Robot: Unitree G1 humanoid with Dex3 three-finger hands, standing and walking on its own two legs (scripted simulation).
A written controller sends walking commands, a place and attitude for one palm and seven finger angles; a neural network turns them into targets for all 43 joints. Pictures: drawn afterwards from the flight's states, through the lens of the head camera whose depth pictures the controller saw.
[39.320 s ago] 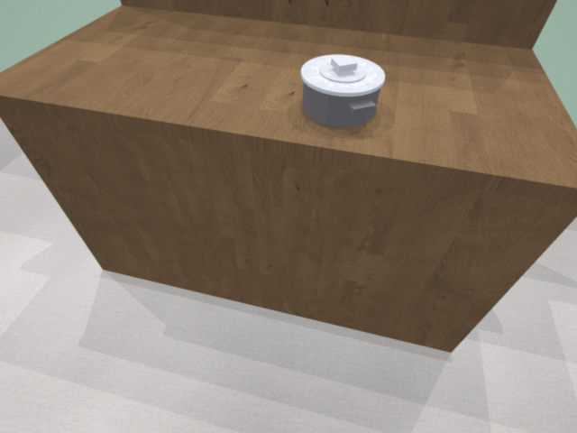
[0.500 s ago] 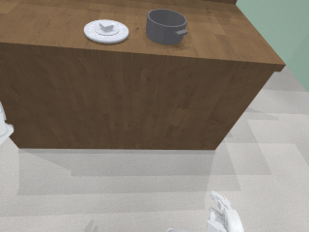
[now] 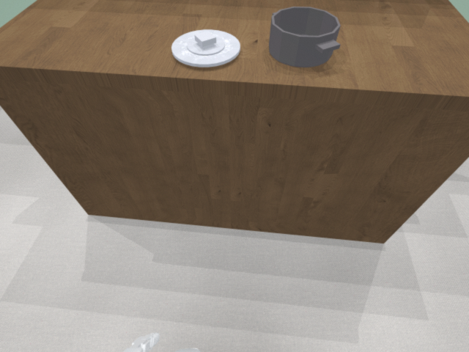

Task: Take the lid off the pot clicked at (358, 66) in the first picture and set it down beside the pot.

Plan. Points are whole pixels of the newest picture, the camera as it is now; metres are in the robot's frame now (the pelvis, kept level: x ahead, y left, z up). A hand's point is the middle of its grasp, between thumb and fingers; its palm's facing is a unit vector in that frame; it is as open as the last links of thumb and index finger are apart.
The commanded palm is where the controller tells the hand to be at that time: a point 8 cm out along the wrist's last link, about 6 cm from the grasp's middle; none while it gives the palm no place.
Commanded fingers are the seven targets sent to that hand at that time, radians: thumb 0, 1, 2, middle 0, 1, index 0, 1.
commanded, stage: stop stepping back and stand still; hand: left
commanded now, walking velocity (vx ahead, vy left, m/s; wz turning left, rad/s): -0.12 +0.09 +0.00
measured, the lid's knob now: (205, 38) +0.82 +0.08 +0.11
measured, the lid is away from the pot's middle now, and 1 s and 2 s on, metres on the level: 0.25 0.25 0.25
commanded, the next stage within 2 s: let the arm hang, fingers relaxed in 0.54 s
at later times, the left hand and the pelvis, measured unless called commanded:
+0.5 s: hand out of the picture +0.04 +0.20 -0.15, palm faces -0.06 -0.97 -0.23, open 7.4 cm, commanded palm none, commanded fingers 0.00 0.90 0.90 -0.20 -0.30 -0.20 -0.30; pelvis +0.01 +0.02 +0.03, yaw -3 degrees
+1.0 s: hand out of the picture +0.01 +0.17 -0.15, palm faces -0.04 -0.99 -0.14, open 7.4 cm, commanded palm none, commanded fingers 0.00 0.90 0.90 -0.20 -0.30 -0.20 -0.30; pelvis +0.02 +0.03 +0.03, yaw -3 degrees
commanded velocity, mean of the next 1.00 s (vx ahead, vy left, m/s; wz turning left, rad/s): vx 0.00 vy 0.00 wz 0.00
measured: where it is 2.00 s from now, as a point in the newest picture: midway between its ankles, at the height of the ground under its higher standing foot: outside the picture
